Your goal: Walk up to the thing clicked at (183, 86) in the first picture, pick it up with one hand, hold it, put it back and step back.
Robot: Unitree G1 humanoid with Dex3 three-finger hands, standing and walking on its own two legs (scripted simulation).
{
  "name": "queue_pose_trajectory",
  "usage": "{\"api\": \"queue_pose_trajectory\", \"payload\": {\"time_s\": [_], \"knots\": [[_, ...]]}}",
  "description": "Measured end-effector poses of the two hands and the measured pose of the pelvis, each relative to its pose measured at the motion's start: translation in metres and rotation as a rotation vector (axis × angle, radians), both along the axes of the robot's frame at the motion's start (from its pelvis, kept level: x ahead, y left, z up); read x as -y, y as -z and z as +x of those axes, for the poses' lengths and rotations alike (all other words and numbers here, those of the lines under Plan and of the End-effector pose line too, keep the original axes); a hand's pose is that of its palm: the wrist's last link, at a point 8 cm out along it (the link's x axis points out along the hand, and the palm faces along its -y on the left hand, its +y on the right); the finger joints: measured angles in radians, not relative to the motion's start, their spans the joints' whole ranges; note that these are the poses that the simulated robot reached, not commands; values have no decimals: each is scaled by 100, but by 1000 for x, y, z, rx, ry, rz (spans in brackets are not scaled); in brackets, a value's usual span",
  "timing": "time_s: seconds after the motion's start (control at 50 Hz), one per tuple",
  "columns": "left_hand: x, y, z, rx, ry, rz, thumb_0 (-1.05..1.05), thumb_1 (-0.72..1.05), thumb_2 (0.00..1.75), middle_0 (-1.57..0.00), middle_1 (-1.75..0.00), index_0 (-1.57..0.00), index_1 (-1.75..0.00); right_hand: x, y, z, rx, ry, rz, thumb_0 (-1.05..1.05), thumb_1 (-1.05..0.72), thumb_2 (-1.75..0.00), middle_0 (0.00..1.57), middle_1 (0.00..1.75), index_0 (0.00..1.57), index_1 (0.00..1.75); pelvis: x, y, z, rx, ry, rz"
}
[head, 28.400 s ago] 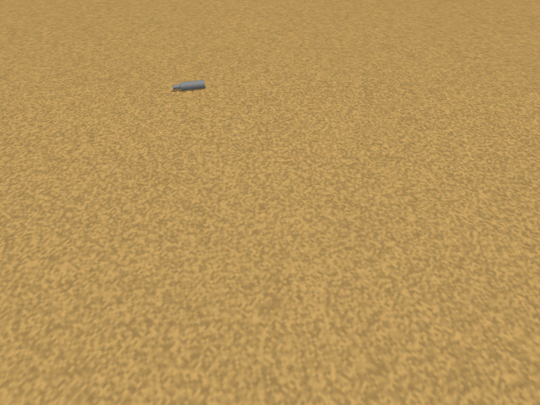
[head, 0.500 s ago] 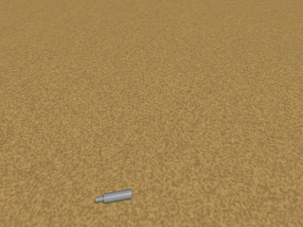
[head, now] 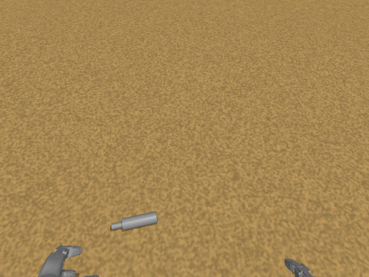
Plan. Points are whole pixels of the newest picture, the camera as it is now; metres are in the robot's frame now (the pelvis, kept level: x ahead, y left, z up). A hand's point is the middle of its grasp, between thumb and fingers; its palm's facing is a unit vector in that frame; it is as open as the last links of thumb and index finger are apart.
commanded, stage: rise first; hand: left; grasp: from above
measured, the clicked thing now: (134, 221) +0.46 +0.24 -0.72
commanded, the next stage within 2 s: none
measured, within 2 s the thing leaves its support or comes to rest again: neither
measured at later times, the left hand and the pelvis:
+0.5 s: hand out of the picture +0.15 +0.25 -0.20, palm faces -0.15 -0.87 -0.48, open 14.3 cm; pelvis +0.01 +0.01 -0.07, yaw +0 degrees
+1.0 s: hand (90, 273) +0.19 +0.28 -0.33, palm faces -0.38 -0.61 -0.69, open 14.3 cm; pelvis -0.03 +0.00 -0.18, yaw +0 degrees
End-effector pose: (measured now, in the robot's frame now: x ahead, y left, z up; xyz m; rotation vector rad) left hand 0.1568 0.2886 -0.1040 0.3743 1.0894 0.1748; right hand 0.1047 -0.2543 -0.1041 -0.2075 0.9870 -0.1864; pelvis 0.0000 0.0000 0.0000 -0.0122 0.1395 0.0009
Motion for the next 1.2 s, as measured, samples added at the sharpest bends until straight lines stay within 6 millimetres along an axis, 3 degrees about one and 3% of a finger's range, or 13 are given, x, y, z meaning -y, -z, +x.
{"api": "queue_pose_trajectory", "payload": {"time_s": [0.12,0.26,0.5,0.74,0.82,0.92,1.04,1.2], "knots": [[-2,22,-11,-54,1,18,0,-33,95,-11,-100,-10,-99,-7,7,23,81,-29,-11,1,-91,-90,21,30,21,30,-6,18,3,-57,2,-5],[-5,41,-11,-20,45,54,-1,-50,100,-8,-103,-7,-103,-13,19,50,139,-66,-42,1,-90,-90,21,30,21,30,-9,41,6,-114,0,-14],[-5,54,-7,-31,103,112,-1,-58,98,-9,-106,-8,-105,-24,40,75,194,-93,-34,1,-94,-91,21,30,21,30,-10,67,12,-193,-4,-27],[-6,74,-12,-24,154,159,-1,-57,96,-9,-105,-9,-104,-23,65,73,202,-108,-32,1,-95,-91,21,30,21,30,-8,94,3,-241,-8,-33],[-13,93,-10,-35,220,207,-1,-58,96,-10,-105,-9,-104,-20,79,72,213,-131,-39,1,-95,-91,21,30,21,30,-7,108,-5,-268,-11,-33],[-24,135,11,-11,335,302,-1,-58,95,-10,-104,-9,-103,-10,118,69,208,-162,-62,1,-95,-91,21,30,21,30,-5,144,-19,-327,-7,-28],[-18,186,61,105,526,422,-1,-55,96,-12,-102,-11,-101,4,186,56,149,-153,-80,1,-94,-91,21,30,21,30,-4,199,-34,-400,1,-24],[-15,248,118,155,659,605,-1,-52,97,-14,-99,-12,-100,13,283,10,-22,-133,-45,1,-91,-90,20,30,21,30,-1,266,-55,-456,11,-22]]}}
